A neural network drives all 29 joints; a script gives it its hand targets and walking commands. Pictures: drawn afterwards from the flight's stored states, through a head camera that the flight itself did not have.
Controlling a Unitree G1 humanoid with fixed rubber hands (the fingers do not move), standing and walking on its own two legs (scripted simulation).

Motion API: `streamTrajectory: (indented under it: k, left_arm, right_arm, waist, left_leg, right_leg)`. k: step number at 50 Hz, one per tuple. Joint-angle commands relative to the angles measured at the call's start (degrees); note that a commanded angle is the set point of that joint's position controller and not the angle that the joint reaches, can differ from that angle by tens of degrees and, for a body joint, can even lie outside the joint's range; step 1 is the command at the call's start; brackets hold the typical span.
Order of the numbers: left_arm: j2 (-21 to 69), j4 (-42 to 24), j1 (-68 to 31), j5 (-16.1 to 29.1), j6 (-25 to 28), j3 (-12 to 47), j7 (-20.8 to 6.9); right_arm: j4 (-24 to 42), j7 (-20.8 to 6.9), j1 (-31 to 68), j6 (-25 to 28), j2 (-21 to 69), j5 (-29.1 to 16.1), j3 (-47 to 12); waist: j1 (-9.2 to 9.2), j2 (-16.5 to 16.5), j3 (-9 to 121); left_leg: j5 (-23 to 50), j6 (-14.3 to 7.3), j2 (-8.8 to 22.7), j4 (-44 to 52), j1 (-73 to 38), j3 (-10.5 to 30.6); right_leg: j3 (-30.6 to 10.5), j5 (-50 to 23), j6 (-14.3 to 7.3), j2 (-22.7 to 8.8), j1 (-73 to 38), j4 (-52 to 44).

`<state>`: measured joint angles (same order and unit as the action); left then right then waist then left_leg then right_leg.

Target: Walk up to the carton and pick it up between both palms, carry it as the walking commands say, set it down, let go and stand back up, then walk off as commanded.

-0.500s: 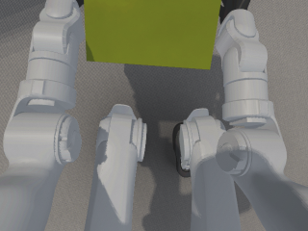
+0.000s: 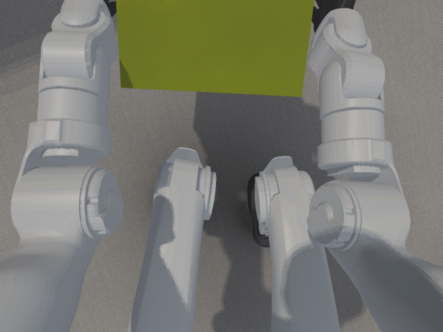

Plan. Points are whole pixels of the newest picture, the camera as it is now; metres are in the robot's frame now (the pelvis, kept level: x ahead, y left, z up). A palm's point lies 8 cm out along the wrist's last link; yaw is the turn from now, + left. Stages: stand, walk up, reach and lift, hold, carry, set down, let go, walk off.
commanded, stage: reach and lift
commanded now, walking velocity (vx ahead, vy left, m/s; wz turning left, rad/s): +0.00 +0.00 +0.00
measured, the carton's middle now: (213, 22) +0.55 +0.06 -0.17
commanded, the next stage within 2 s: none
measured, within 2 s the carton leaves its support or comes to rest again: neither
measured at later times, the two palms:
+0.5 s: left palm (90, 8) +0.51 +0.19 -0.06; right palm (374, 17) +0.52 -0.11 -0.03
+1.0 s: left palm out of the picture +0.49 +0.18 +0.01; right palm (433, 4) +0.50 -0.12 +0.04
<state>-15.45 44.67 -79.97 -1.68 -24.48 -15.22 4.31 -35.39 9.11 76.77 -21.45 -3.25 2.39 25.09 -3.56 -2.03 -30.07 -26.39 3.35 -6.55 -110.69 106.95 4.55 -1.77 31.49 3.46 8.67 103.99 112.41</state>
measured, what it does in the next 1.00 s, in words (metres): rises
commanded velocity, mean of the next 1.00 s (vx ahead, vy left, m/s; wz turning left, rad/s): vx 0.00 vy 0.00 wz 0.00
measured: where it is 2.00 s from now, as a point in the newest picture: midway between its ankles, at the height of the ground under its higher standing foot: (220, 215)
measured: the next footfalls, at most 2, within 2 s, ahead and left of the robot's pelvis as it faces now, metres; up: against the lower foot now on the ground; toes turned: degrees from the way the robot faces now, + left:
none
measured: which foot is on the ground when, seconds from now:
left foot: down 0.00-1.00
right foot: down 0.00-1.00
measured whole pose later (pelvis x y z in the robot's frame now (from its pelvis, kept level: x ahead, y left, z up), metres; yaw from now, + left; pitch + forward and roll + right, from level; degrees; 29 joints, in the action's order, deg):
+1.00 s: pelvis +0.00 +0.01 +0.10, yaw +0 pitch +14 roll -3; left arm -10.2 36.5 -66.7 -2.6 -28.5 -12.0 6.2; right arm -27.5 8.8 62.7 -25.8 -1.8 0.5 22.2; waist -2.0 -2.8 -30.1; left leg -25.1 2.4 -6.5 -93.3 82.1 6.5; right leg -3.4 29.1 3.4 9.1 78.8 93.5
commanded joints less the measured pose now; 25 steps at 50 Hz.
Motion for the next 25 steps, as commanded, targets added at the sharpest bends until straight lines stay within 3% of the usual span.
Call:
streamTrajectory:
  k: [1,12,16,18,25]
  left_arm:
    - [63.8,-19.8,-42.4,11.7,2.9,28.2,-13.0]
    - [66.5,-28.3,-37.5,10.9,2.0,34.0,-9.0]
    - [65.2,-28.5,-38.3,11.1,2.3,34.1,-7.9]
    - [64.7,-27.6,-39.1,10.8,2.4,33.4,-7.8]
    - [65.8,-21.3,-41.2,11.5,1.7,30.0,-9.5]
  right_arm:
    - [11.0,-10.9,43.2,-1.2,58.5,-8.0,-36.5]
    - [15.3,-13.5,36.6,-0.9,55.6,-11.5,-41.0]
    - [14.9,-13.4,37.2,-0.6,54.4,-11.5,-40.4]
    - [14.8,-13.1,38.7,-0.6,54.9,-11.5,-40.4]
    - [11.3,-12.3,41.9,-1.6,56.6,-9.6,-37.4]
  waist:
    - [2.67,1.3,138.8]
    - [1.71,9.4,141.4]
    - [2.22,8.5,136.9]
    - [1.62,7.3,135.2]
    - [2.32,3.6,130.2]
  left_leg:
    - [13.4,-2.5,-1.8,12.1,-48.9,-7.2]
    - [22.9,-1.0,-1.7,14.9,-69.1,-2.6]
    - [19.1,-1.2,-1.3,16.8,-69.1,-1.9]
    - [16.2,-1.7,-1.1,18.2,-67.2,-2.4]
    - [6.2,-2.3,-0.9,22.0,-59.7,-4.4]
  right_leg:
    - [5.7,-12.8,-1.3,2.6,-37.8,-14.0]
    - [5.3,-16.4,-2.4,3.6,-30.0,-15.4]
    - [4.7,-13.8,-2.4,3.3,-30.2,-17.1]
    - [4.2,-12.7,-2.4,3.2,-32.8,-18.4]
    - [3.8,-5.9,-2.2,2.2,-39.0,-23.4]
